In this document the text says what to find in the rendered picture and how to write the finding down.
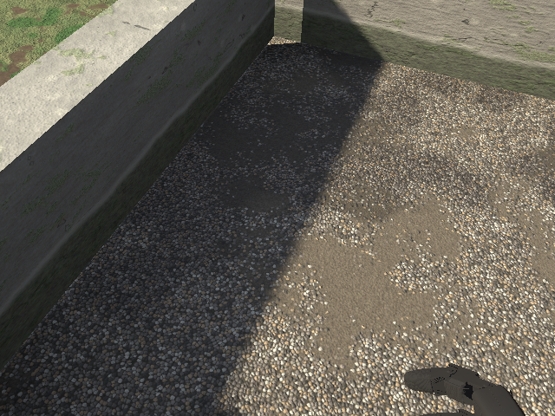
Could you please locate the right robot hand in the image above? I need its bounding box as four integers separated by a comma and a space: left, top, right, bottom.
404, 363, 526, 416

